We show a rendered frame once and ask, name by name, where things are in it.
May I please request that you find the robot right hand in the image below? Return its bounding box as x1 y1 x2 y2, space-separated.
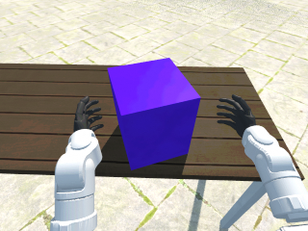
217 94 257 138

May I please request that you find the carton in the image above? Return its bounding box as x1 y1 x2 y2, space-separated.
107 58 201 170

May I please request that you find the table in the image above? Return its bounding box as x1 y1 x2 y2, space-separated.
0 63 305 229

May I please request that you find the right robot forearm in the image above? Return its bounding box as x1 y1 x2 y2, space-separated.
242 125 308 223

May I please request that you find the left robot forearm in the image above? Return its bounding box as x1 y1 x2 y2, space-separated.
50 129 102 231

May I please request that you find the robot left hand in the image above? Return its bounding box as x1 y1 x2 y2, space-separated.
73 96 104 133

